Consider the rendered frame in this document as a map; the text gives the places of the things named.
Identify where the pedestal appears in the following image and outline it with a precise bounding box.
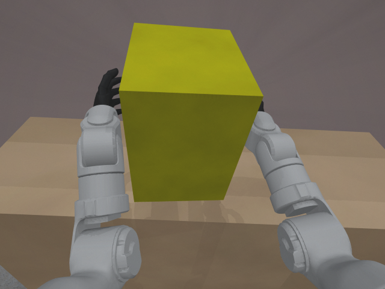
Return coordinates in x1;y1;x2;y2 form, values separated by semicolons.
0;117;385;289

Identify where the robot left forearm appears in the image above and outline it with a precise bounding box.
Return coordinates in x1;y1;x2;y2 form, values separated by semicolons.
69;105;129;274

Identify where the robot right hand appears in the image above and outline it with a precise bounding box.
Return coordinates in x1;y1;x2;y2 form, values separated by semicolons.
258;101;264;112

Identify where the carton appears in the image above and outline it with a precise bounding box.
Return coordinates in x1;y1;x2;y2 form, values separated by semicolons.
119;23;263;202

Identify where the robot right forearm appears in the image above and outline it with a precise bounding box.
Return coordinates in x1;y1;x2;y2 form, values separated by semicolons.
245;111;352;253

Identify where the left robot upper arm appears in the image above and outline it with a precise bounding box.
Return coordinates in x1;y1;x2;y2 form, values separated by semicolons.
38;225;141;289

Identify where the robot left hand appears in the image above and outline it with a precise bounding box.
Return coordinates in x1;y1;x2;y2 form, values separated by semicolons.
93;68;122;115

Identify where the right robot upper arm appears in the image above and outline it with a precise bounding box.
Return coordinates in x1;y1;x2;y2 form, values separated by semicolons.
277;211;385;289

